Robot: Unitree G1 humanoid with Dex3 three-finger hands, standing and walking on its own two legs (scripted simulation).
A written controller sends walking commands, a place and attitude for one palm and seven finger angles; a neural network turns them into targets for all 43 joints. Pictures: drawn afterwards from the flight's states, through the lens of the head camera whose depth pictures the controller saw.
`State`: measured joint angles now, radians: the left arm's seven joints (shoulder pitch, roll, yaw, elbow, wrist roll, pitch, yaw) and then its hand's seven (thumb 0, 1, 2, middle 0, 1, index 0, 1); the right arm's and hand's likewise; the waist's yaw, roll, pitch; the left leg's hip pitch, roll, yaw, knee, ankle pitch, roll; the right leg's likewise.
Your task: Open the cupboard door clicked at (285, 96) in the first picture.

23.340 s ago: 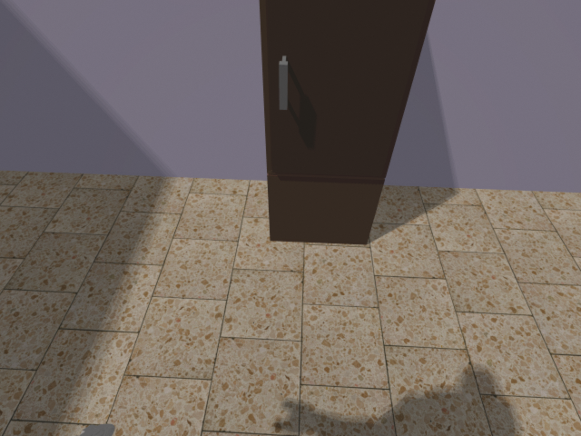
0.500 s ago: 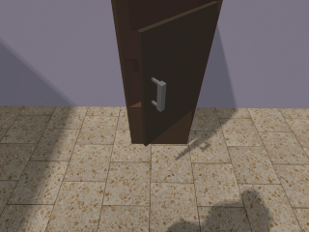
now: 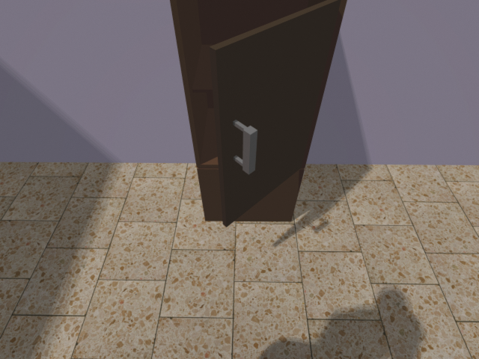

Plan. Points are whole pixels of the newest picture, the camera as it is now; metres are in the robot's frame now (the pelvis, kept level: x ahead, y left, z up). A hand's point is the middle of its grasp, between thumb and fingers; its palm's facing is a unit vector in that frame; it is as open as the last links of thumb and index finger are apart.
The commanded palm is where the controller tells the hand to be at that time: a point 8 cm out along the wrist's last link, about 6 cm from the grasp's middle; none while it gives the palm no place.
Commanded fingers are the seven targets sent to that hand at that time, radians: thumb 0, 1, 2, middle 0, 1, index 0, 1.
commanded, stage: look to check the result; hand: left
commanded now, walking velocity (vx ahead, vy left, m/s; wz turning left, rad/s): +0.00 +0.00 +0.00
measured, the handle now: (243, 147) +0.58 +0.02 +0.00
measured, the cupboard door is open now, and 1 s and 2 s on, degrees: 44 44 44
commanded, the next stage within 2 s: walk to a spot facing it in 0.08 s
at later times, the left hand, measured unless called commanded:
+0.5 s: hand out of the picture +0.01 +0.17 -0.18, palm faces -0.05 -0.98 -0.21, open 7.4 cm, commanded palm none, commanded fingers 0.00 0.90 0.90 -0.20 -0.30 -0.20 -0.30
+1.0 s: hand out of the picture +0.09 +0.16 -0.16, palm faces -0.25 -0.93 -0.28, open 7.4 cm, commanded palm none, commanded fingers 0.00 0.90 0.90 -0.20 -0.30 -0.20 -0.30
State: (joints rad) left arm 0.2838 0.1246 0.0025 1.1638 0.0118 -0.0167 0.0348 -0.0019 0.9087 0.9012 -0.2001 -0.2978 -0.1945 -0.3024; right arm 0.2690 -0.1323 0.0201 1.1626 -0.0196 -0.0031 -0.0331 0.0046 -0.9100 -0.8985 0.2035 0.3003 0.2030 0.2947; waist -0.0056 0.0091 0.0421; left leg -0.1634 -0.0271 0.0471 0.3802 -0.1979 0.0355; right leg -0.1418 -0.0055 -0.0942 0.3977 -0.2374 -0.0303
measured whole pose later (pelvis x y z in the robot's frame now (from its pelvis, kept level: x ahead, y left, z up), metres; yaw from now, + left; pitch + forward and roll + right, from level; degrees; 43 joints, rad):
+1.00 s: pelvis +0.00 -0.03 +0.00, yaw -20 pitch +2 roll +3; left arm 0.26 0.19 0.07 0.94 0.03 0.02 0.01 0.00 0.90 0.90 -0.20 -0.30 -0.20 -0.30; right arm 0.01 -0.24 -0.06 0.90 -0.01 0.06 -0.03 0.01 -0.91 -0.90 0.20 0.30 0.20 0.29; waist 0.06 -0.01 0.10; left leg -0.48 0.02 -0.06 1.03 -0.40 -0.06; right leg -0.26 0.12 0.19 0.44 -0.19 -0.09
